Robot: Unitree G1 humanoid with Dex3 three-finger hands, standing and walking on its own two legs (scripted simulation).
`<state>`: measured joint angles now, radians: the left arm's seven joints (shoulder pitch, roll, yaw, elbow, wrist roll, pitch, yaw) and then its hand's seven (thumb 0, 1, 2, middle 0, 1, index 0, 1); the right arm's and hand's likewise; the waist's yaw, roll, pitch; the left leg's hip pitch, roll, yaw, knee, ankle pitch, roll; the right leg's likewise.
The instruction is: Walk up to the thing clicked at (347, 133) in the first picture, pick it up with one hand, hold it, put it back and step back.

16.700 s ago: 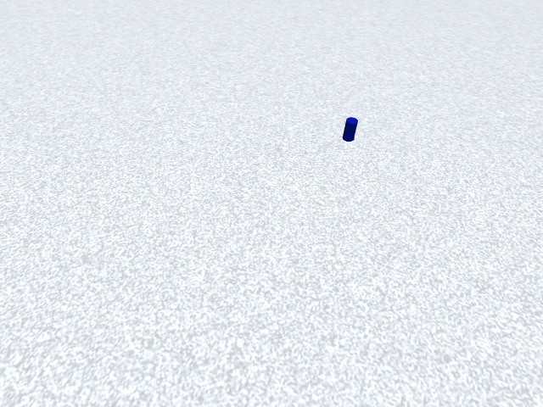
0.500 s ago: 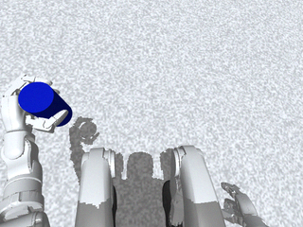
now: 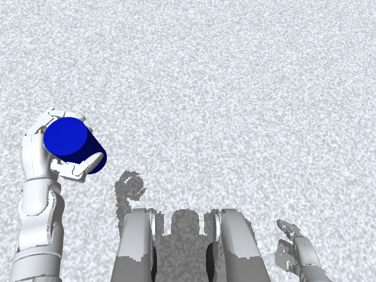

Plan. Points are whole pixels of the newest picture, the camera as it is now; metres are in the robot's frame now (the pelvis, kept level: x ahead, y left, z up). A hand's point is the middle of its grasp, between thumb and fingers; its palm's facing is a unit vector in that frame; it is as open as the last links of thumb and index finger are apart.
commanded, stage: lift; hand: left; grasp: from the side
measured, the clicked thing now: (79, 148) +0.38 +0.22 +0.00
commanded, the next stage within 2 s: hold in 1.26 s
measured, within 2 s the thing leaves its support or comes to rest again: neither
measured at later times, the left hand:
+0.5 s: hand (51, 112) +0.37 +0.21 +0.15, palm faces +0.20 -0.98 -0.03, open 9.8 cm
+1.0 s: hand (47, 82) +0.38 +0.19 +0.21, palm faces +0.20 -0.98 -0.02, open 9.8 cm
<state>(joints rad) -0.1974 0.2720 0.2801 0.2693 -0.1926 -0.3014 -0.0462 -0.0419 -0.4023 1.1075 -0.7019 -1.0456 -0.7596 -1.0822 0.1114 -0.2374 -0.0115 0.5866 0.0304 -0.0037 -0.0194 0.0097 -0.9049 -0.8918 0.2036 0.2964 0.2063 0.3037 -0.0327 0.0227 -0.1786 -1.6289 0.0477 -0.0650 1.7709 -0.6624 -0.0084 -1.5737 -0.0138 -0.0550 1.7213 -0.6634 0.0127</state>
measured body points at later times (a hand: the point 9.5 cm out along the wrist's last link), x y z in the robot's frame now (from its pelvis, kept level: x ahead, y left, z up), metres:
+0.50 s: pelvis +0.03 +0.00 +0.12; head +0.13 +0.03 +0.56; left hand +0.35 +0.26 +0.15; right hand +0.19 -0.24 +0.02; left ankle +0.06 +0.12 -0.50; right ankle +0.06 -0.13 -0.50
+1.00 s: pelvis +0.05 +0.00 +0.17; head +0.12 +0.01 +0.61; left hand +0.36 +0.24 +0.21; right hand +0.19 -0.24 +0.06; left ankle +0.06 +0.12 -0.50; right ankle +0.06 -0.13 -0.50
